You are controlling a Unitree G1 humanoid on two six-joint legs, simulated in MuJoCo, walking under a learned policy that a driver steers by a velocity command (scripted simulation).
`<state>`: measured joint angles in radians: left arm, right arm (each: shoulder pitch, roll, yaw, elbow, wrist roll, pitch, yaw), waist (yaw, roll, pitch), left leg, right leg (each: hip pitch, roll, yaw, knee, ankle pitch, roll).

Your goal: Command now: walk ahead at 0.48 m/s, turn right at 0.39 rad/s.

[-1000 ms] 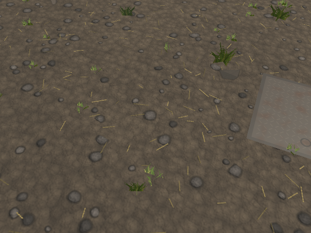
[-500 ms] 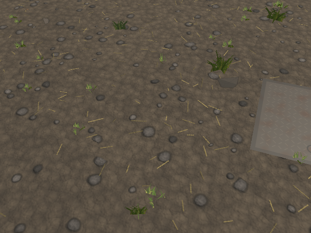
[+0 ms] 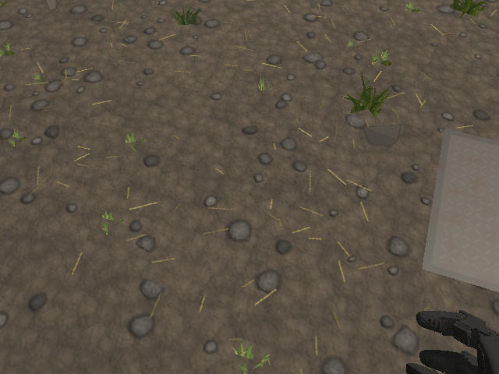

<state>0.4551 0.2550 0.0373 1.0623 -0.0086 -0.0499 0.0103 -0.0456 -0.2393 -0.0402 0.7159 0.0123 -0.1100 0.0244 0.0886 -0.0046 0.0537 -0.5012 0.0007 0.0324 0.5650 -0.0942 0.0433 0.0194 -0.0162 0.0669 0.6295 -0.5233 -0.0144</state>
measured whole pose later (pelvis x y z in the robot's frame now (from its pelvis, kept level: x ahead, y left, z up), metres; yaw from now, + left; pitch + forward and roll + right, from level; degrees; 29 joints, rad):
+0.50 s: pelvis +0.25 -0.05 +0.00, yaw -16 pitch +1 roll +3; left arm 0.07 0.28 0.08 0.72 -0.01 -0.03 -0.04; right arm 0.24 -0.28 -0.08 0.89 0.01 -0.05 -0.03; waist -0.03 -0.02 0.07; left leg -0.08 0.08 0.24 0.70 -0.51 -0.06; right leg -0.52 -0.02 -0.04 0.60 -0.08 -0.08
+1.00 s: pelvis +0.36 -0.06 +0.02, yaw -34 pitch +3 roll +0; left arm 0.18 0.31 0.08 0.63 -0.01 0.04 0.03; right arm 0.12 -0.29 -0.06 0.77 0.00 -0.04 -0.02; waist 0.02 -0.01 0.01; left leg -0.37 -0.03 -0.11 0.55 -0.25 -0.05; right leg -0.37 0.16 0.23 0.53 -0.19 -0.04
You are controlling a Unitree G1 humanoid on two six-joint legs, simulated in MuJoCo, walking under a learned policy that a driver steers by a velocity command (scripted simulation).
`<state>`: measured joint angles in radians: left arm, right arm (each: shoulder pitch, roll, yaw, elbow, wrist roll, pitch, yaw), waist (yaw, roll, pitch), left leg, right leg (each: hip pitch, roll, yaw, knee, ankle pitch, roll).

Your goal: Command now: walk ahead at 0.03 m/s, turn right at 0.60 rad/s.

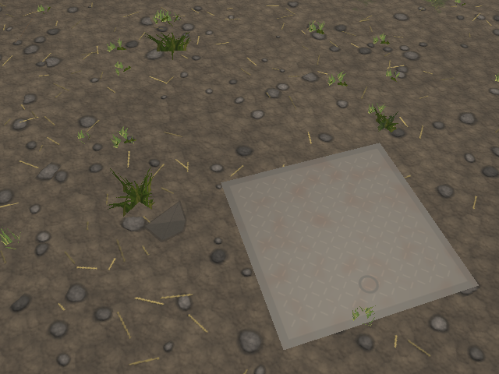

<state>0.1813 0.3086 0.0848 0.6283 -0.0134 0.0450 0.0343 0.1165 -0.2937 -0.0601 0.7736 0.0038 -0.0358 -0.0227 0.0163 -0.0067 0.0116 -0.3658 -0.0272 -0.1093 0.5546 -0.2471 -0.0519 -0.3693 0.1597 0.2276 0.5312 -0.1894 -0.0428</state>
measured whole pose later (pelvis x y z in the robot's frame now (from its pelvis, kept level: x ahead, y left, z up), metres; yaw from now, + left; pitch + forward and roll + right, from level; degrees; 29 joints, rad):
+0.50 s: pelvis +0.01 -0.02 +0.00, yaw -11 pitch +1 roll +0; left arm 0.16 0.24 0.04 0.63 0.02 0.03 0.01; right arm 0.18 -0.30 -0.05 0.79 -0.01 0.00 -0.01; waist -0.03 0.05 0.03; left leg -0.33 0.07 0.00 0.72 -0.49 -0.07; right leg -0.24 0.03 0.02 0.49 -0.26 -0.02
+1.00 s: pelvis +0.01 +0.00 +0.00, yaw -11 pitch -2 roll +0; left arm 0.20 0.24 0.05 0.82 0.01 0.02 0.02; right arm 0.20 -0.25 -0.02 0.90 -0.01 -0.02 -0.02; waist -0.01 0.00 0.04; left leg -0.20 0.03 0.01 0.52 -0.30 -0.02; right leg -0.21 0.01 0.04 0.52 -0.28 0.00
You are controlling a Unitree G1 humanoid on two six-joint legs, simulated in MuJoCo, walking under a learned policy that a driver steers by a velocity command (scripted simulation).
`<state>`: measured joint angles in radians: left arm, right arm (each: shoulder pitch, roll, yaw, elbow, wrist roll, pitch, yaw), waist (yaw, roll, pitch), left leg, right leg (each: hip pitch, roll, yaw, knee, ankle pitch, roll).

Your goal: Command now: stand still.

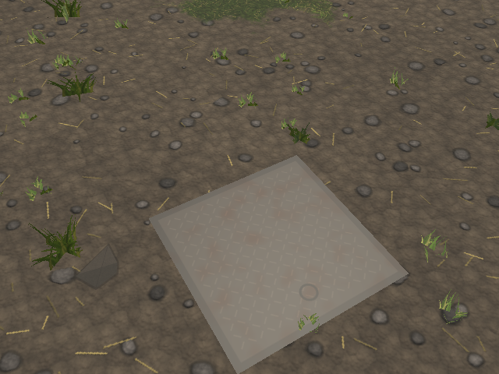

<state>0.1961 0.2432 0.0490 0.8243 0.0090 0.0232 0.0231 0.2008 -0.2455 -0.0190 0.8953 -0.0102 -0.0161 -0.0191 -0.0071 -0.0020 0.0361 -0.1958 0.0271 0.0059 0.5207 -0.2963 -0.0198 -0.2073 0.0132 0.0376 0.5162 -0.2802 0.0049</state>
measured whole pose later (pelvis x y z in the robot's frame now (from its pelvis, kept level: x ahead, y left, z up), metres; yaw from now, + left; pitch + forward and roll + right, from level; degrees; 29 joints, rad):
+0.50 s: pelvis +0.00 +0.01 +0.00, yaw +0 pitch -2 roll +0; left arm 0.20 0.22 0.04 1.03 0.00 0.02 0.04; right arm 0.21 -0.23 -0.01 1.02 0.00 -0.01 -0.03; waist -0.01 0.00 0.04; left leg -0.18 0.01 0.01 0.49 -0.28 0.00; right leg -0.19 0.00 0.04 0.49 -0.27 0.02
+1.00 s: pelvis +0.09 -0.02 +0.01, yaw +0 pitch +1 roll +0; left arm 0.45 0.19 0.03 1.11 -0.01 -0.10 -0.01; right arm 0.20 -0.27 -0.05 0.96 0.03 -0.10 0.01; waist 0.04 0.03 -0.01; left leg -0.54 0.06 0.01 1.08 -0.26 0.06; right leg -0.03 0.02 -0.03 0.31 -0.29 -0.04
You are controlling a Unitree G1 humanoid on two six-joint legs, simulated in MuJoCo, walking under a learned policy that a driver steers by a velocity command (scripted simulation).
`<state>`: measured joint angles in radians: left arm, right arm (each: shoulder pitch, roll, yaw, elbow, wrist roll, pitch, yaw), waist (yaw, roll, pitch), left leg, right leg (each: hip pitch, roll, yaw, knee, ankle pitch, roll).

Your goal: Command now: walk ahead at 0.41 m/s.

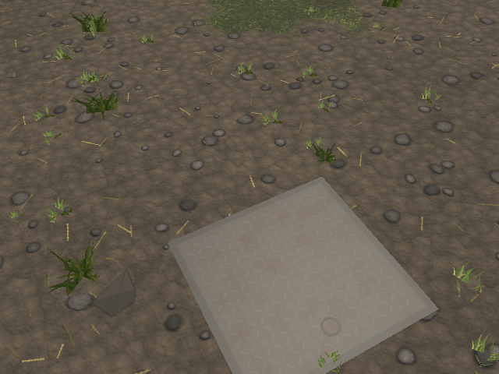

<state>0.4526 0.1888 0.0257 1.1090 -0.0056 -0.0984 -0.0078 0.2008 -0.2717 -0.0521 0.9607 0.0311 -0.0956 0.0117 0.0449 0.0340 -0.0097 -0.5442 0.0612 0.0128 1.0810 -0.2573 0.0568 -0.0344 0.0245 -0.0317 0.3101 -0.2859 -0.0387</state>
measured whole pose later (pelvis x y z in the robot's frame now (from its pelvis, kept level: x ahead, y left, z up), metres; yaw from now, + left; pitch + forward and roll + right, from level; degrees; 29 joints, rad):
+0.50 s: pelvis +0.27 +0.07 +0.00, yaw +0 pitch +0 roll +1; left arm 0.19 0.27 0.06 0.94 -0.01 -0.09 0.02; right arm 0.28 -0.24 -0.04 0.99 -0.01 -0.10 0.04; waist -0.03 -0.04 0.03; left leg -0.17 -0.08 0.07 0.30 -0.14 0.08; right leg -0.61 -0.12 0.04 1.09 -0.24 -0.03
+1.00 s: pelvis +0.43 +0.04 -0.01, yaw +1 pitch +0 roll -1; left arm 0.12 0.20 0.03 0.97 0.01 -0.02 0.02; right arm 0.19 -0.25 -0.03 1.03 -0.01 0.02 -0.04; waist -0.01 0.03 0.03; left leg -0.28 0.05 -0.02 0.58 -0.30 -0.02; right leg -0.37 0.03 -0.05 0.48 -0.12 -0.03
